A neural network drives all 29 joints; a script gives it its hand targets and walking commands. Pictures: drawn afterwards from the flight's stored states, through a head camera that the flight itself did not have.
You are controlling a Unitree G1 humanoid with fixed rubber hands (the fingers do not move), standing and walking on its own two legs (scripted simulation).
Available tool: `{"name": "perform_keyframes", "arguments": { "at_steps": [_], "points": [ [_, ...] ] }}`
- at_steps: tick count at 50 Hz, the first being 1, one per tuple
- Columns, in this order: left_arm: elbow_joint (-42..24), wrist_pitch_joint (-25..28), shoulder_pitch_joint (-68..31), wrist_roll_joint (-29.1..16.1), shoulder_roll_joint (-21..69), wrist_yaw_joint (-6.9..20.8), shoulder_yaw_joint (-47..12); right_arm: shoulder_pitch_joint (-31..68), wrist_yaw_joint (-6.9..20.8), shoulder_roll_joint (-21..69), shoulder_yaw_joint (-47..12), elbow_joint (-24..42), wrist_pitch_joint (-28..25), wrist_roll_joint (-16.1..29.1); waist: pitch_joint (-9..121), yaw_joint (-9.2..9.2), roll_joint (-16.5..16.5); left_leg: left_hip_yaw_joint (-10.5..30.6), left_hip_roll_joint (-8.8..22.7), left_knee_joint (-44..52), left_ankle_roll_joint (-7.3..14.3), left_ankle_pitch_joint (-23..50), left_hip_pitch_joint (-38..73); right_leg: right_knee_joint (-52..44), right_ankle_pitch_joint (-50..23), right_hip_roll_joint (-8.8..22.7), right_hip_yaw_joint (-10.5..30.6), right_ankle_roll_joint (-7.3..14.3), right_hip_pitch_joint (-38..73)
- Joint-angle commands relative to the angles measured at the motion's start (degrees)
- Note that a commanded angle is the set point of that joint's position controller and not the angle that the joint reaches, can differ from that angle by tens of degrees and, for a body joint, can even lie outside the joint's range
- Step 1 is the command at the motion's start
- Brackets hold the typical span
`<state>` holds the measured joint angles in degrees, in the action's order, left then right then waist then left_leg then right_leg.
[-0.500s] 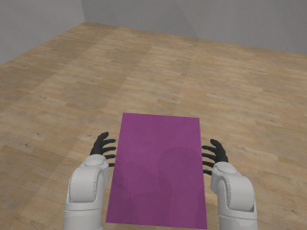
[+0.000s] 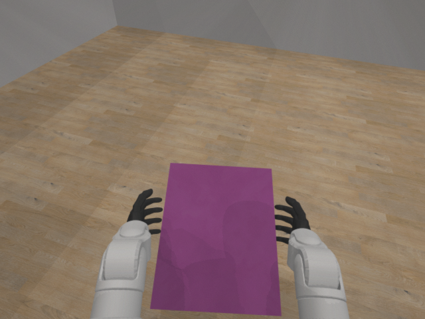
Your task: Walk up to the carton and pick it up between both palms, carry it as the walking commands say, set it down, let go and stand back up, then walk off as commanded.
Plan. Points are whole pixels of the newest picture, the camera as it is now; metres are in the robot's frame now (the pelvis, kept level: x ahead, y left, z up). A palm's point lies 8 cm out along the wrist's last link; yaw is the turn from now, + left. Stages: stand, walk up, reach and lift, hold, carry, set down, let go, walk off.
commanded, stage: carry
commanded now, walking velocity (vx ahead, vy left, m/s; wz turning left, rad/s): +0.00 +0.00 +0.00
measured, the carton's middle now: (216, 237) +0.31 +0.00 -0.05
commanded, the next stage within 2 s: hold in 0.80 s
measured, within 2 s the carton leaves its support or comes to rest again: neither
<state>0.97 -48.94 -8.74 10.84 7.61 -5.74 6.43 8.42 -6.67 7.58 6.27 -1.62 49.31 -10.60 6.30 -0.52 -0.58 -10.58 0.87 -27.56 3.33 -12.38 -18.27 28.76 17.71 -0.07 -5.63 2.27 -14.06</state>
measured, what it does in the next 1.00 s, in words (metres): stands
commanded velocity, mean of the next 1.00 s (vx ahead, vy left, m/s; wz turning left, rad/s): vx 0.00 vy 0.00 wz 0.00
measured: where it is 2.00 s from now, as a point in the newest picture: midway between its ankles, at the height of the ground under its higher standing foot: outside the picture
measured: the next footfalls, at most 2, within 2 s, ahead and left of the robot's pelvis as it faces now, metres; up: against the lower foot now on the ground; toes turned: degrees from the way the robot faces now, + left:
none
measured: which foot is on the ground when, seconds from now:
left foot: down 0.00-1.00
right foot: down 0.00-1.00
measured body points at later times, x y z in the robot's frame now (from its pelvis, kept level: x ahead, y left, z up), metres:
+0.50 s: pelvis +0.01 -0.01 +0.00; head +0.00 +0.00 +0.45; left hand +0.30 +0.15 +0.03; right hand +0.30 -0.16 +0.03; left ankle +0.03 +0.08 -0.74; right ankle -0.03 -0.09 -0.74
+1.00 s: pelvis +0.01 -0.01 +0.01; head -0.02 -0.01 +0.46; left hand +0.27 +0.14 +0.03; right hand +0.28 -0.17 +0.03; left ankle +0.02 +0.10 -0.74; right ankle -0.04 -0.10 -0.74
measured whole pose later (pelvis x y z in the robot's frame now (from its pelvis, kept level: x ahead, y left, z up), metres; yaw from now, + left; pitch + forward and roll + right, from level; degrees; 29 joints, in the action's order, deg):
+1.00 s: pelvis +0.01 -0.01 +0.01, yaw +0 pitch -3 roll +1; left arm 1.5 -42.1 -2.1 11.7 7.3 -3.7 4.7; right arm 3.4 -3.6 7.3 5.3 -5.2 40.8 -12.9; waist 0.9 0.2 -1.9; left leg -0.3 -2.0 -19.0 0.9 -9.1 -5.8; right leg 21.2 14.0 -2.7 3.1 2.2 -1.9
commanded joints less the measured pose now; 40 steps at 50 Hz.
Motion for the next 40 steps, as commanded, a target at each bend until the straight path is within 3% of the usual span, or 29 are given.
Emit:
{"name": "perform_keyframes", "arguments": {
  "at_steps": [1, 40],
  "points": [
    [-5.6, 3.9, -24.8, -15.2, 44.4, 13.5, -29.6, 26.7, 13.4, 45.7, -29.5, 7.2, -4.7, 15.3, 15.5, 0.01, 0.2, 8.9, 8.5, 2.1, -0.1, 14.4, 10.2, -3.7, -15.1, 8.3, 7.3, 0.5, 2.2],
    [0.2, 9.3, -26.7, -13.1, 44.2, 16.0, -30.6, 28.8, 15.6, 46.1, -30.3, 0.5, -9.8, 13.8, 15.3, 0.0, 0.3, 7.8, 8.3, 0.7, -0.8, 16.3, 10.1, -3.4, -19.4, 8.0, 7.1, -0.3, 4.2]
  ]
}}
